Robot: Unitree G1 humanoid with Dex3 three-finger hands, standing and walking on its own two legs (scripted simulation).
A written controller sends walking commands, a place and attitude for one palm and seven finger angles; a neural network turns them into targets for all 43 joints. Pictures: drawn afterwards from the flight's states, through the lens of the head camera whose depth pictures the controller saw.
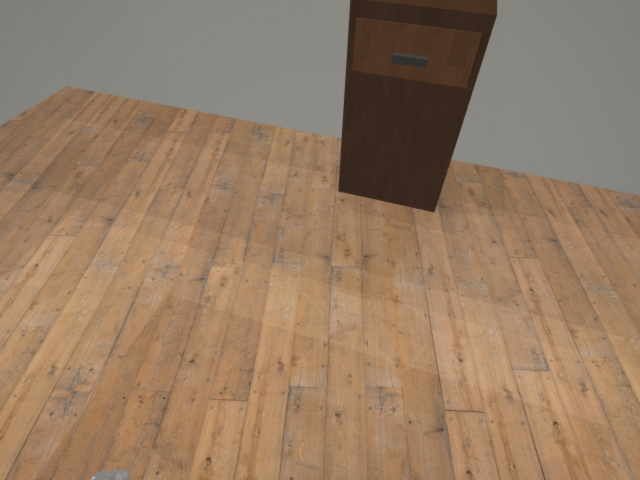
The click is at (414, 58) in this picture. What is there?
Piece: drawer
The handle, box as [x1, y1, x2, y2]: [391, 50, 428, 67]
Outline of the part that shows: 393,53 391,62 422,67 426,66 428,55 426,54 425,56 399,53 397,50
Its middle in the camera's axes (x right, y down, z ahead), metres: +0.31 -0.63 +1.34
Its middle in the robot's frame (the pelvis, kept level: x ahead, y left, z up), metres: +1.43 -0.24 -0.07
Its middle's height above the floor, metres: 0.70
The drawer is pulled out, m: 0.00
